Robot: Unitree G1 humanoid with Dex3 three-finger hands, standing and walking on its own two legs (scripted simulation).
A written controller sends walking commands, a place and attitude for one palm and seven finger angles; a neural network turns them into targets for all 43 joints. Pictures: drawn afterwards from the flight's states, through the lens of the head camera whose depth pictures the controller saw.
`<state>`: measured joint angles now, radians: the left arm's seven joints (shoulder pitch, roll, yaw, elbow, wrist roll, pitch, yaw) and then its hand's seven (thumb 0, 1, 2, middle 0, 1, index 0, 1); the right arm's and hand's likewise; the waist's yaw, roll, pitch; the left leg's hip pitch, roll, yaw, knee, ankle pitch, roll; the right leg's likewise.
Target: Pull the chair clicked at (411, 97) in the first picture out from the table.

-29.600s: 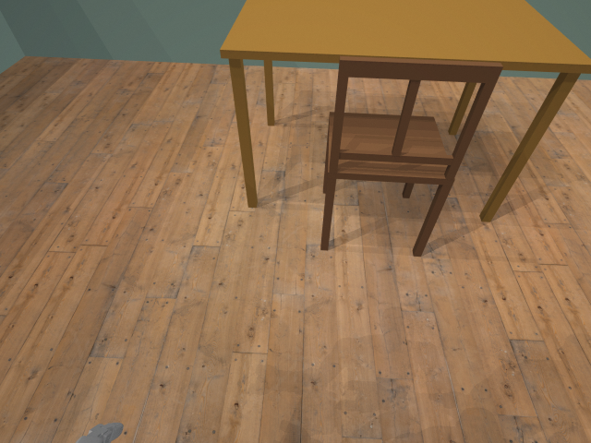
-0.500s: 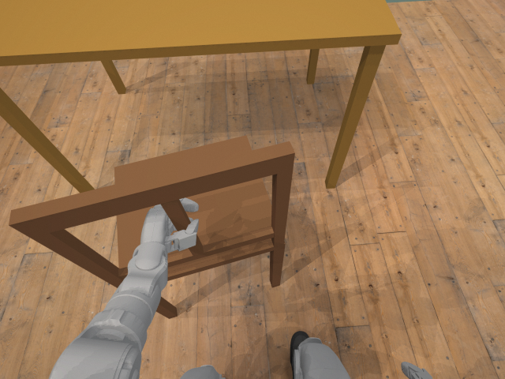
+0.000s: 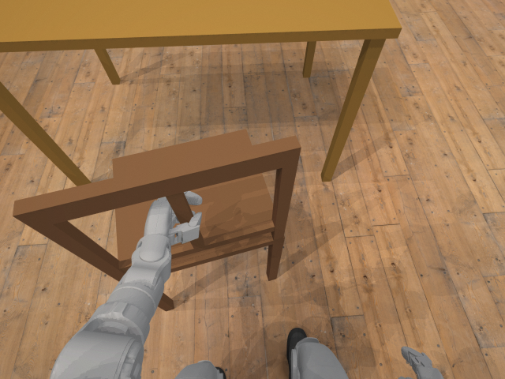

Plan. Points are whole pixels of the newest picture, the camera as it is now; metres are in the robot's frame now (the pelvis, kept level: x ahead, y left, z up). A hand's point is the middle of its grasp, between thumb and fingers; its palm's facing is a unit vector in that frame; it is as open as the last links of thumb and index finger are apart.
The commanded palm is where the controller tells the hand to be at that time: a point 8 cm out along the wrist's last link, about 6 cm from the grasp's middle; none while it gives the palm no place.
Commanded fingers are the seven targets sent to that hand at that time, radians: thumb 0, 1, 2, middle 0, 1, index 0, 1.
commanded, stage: step backward, pulling the chair out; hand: left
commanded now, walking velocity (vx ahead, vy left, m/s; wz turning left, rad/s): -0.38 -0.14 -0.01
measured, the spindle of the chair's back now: (187, 221) +0.40 +0.13 -0.10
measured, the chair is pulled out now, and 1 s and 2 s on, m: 0.26 0.35 0.57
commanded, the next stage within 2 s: stop walking, hand still on the chair in 1.58 s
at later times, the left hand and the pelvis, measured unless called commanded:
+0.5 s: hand (188, 242) +0.34 +0.12 -0.06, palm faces -0.06 -0.98 -0.20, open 5.5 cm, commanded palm +0.31 +0.17 -0.05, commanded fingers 0.00 0.90 0.90 -0.50 -1.45 -0.50 -1.45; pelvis -0.04 +0.01 +0.01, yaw -2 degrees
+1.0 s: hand (194, 276) +0.28 +0.10 -0.06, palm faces -0.05 -0.98 -0.20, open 5.6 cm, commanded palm +0.26 +0.15 -0.06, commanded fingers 0.00 0.90 0.90 -0.50 -1.45 -0.50 -1.45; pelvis -0.09 +0.00 +0.01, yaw -1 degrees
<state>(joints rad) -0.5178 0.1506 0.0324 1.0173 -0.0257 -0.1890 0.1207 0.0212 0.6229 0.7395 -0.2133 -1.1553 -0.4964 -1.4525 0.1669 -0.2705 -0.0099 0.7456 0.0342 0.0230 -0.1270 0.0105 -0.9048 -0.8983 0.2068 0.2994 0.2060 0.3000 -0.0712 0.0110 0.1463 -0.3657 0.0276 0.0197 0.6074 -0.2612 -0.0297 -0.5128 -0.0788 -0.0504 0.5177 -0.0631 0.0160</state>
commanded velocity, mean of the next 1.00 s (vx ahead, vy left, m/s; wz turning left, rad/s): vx -0.38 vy -0.01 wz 0.04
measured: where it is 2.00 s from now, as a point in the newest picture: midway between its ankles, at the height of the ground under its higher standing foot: outside the picture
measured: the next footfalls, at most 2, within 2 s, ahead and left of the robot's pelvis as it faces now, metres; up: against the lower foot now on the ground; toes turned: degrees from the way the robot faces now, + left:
right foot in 0.66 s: -0.05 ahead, -0.13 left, +0.00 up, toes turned -6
left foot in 0.98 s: -0.06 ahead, +0.14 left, +0.00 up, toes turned +1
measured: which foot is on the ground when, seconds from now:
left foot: down 0.00-0.72, up 0.74-0.96, down 0.98-1.00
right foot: down 0.00-0.46, up 0.48-0.64, down 0.66-1.00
